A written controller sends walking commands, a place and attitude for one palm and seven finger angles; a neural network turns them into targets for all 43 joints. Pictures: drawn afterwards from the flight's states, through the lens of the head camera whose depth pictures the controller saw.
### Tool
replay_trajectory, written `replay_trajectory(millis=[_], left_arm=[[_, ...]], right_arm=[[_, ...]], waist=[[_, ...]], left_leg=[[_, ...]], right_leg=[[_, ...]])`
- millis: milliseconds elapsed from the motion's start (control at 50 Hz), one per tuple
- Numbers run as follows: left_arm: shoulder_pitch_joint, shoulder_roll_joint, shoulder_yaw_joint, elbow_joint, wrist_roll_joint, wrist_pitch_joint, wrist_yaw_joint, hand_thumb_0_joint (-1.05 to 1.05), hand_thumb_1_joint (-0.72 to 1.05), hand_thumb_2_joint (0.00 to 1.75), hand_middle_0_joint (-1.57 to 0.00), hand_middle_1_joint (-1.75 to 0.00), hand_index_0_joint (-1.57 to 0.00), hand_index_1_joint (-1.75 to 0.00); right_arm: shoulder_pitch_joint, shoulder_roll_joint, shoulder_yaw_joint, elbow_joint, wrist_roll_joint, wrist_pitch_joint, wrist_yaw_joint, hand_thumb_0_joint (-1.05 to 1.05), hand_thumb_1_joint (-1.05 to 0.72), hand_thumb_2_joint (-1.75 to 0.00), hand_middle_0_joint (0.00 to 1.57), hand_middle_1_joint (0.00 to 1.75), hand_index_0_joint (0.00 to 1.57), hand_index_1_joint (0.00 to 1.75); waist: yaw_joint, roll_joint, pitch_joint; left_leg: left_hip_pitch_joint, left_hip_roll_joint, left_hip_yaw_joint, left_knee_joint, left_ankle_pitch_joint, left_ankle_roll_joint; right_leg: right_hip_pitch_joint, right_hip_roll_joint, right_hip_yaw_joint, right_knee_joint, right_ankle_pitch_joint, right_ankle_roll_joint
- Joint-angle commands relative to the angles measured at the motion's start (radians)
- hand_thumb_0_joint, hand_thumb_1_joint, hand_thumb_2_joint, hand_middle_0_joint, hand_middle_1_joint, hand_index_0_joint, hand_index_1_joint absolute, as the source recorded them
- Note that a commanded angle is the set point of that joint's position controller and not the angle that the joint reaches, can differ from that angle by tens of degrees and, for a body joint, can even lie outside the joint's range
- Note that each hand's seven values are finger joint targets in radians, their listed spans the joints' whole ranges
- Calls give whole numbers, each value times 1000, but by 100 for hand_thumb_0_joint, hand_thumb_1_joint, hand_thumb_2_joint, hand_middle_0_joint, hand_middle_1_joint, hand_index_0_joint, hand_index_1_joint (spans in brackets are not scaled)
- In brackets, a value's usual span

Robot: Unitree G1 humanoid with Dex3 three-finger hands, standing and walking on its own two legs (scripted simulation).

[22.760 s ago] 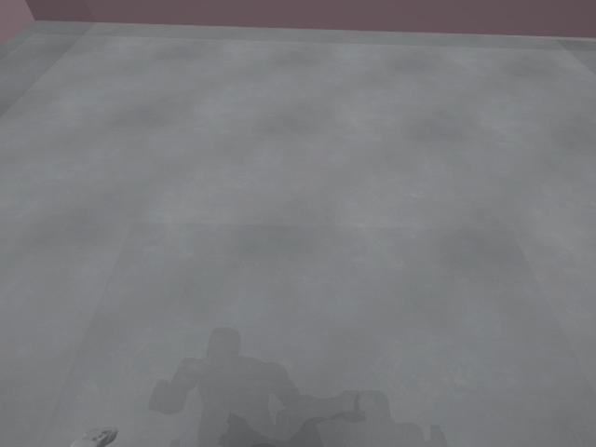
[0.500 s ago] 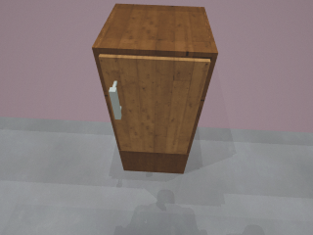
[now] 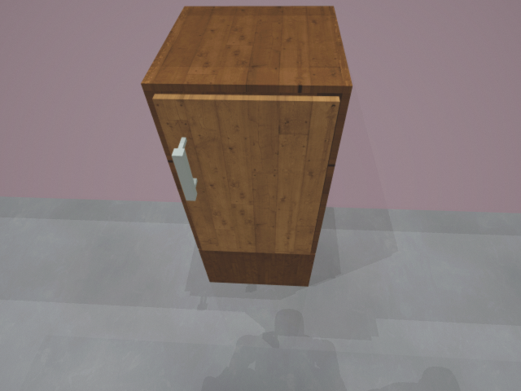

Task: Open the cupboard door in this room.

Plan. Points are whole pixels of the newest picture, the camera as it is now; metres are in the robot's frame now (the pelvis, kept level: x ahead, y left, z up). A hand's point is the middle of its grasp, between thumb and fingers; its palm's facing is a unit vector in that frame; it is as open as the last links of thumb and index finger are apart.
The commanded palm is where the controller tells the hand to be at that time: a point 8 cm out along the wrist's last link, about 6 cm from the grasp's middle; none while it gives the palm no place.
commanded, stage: come to a stop and stand still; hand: left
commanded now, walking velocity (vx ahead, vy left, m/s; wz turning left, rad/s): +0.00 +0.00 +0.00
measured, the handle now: (187, 169) +0.57 +0.21 -0.05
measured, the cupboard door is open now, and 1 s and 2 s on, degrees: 0 0 0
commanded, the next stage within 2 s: look again from close up in 0.42 s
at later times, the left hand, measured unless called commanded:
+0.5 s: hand out of the picture +0.06 +0.17 -0.17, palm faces +0.02 -0.98 -0.22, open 7.4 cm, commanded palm none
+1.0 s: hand out of the picture +0.04 +0.17 -0.17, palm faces +0.04 -0.98 -0.21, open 7.4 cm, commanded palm none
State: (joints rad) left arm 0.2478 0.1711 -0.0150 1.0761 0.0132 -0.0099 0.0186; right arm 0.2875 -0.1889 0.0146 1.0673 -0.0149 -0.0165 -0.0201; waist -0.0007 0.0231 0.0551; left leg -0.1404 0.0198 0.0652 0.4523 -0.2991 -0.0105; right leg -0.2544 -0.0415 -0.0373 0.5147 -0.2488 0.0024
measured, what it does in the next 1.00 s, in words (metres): stands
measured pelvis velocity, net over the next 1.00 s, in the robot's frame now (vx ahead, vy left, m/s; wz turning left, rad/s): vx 0.02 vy -0.02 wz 0.02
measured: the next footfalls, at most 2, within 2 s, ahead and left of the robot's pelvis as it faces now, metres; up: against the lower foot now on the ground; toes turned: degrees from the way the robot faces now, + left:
none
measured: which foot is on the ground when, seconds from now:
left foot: down 0.00-1.00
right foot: down 0.00-1.00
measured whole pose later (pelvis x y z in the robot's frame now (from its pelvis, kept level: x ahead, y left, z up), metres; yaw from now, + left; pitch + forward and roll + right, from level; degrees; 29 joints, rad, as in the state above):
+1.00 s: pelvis +0.02 -0.02 +0.00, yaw +1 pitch -1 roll +0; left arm 0.23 0.18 0.01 1.10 0.01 -0.02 0.02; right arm 0.26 -0.16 0.01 1.13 -0.02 -0.03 -0.04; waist 0.01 -0.01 0.05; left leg -0.10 0.05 0.03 0.44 -0.32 -0.04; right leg -0.20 -0.01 -0.07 0.50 -0.28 -0.02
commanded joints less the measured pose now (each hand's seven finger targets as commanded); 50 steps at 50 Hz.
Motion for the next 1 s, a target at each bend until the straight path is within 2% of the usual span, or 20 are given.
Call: replay_trajectory(millis=[0,60,160,200,360,420,480,560,660,740,780,920,980], left_arm=[[26,132,33,-27,-1,-18,8,0,90,90,-20,-30,-20,-30],[23,134,37,-19,-1,-21,10,0,90,90,-20,-30,-20,-30],[18,133,40,-13,-1,-21,10,0,90,90,-20,-30,-20,-30],[14,132,41,-11,0,-21,10,0,90,90,-20,-30,-20,-30],[6,137,46,-16,0,-22,11,0,90,90,-20,-30,-20,-30],[2,137,46,-16,1,-20,10,0,90,90,-20,-30,-20,-30],[3,138,47,-18,1,-20,9,0,90,90,-20,-30,-20,-30],[1,141,49,-21,1,-19,8,0,90,90,-20,-30,-20,-30],[4,139,49,-17,1,-20,8,0,90,90,-20,-30,-20,-30],[8,134,47,-14,1,-17,8,0,90,90,-20,-30,-20,-30],[12,136,47,-13,0,-17,7,0,90,90,-20,-30,-20,-30],[25,131,47,-7,1,-20,8,0,90,90,-20,-30,-20,-30],[28,128,46,-3,-1,-20,9,0,90,90,-20,-30,-20,-30]], right_arm=[[48,-87,-21,-20,1,-17,-7,0,-90,-90,20,30,20,30],[51,-80,-22,-5,1,-17,-9,0,-90,-90,20,30,20,30],[50,-74,-23,10,0,-17,-12,0,-90,-90,20,30,20,30],[54,-73,-23,13,0,-17,-13,0,-90,-90,20,30,20,30],[43,-78,-28,18,-1,-18,-16,0,-90,-90,20,30,20,30],[34,-75,-27,19,0,-18,-17,0,-90,-90,20,30,20,30],[33,-81,-27,17,-1,-17,-17,0,-90,-90,20,30,20,30],[33,-81,-27,18,-1,-18,-17,0,-90,-90,20,30,20,30],[34,-85,-27,21,0,-19,-18,0,-90,-90,20,30,20,30],[30,-81,-25,26,0,-18,-19,0,-90,-90,20,30,20,30],[35,-79,-24,27,0,-18,-18,0,-90,-90,20,30,20,30],[42,-75,-25,33,1,-21,-21,0,-90,-90,20,30,20,30],[45,-75,-26,36,1,-19,-21,0,-90,-90,20,30,20,30]], waist=[[1,-34,-30],[0,-44,-34],[2,-19,-24],[0,-38,-31],[3,-21,-38],[5,-13,-21],[4,-39,-26],[4,-15,-28],[6,-26,-36],[7,-12,-13],[8,-17,-23],[9,-19,-38],[8,-21,-38]], left_leg=[[-58,79,-68,-81,141,35],[-53,79,-63,-68,160,31],[-51,79,-58,-65,166,26],[-47,82,-58,-66,176,26],[-30,87,-60,-61,220,24],[-32,88,-62,-69,213,24],[-34,88,-62,-69,203,24],[-32,88,-63,-71,206,24],[-26,92,-63,-70,234,25],[-35,90,-68,-77,213,26],[-36,88,-66,-76,203,25],[-17,92,-66,-70,258,26],[-19,91,-66,-68,245,25]], right_leg=[[66,-74,88,-75,175,-43],[76,-78,89,-73,213,-48],[74,-79,91,-78,228,-52],[82,-77,88,-74,241,-52],[92,-74,80,-68,284,-53],[81,-70,80,-73,261,-53],[85,-73,81,-81,254,-52],[88,-71,79,-82,249,-53],[101,-73,68,-77,275,-52],[86,-69,69,-86,240,-51],[95,-72,68,-90,231,-51],[108,-73,60,-78,297,-53],[108,-76,61,-82,293,-52]])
